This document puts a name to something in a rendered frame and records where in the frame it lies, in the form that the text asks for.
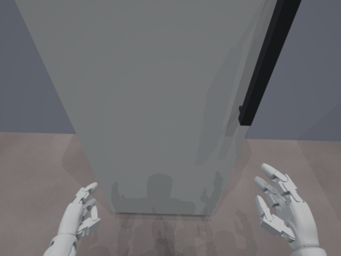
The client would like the left robot hand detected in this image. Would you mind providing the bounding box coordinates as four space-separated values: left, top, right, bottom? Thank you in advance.
57 182 100 240

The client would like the right robot hand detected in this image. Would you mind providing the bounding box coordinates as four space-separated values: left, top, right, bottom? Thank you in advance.
254 163 319 251

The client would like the handle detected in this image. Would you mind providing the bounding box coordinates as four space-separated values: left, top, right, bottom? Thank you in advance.
238 0 301 126

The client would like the fridge door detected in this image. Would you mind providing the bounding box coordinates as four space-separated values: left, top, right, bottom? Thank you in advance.
15 0 277 215

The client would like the left robot forearm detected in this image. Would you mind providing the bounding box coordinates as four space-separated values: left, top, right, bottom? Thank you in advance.
43 234 78 256

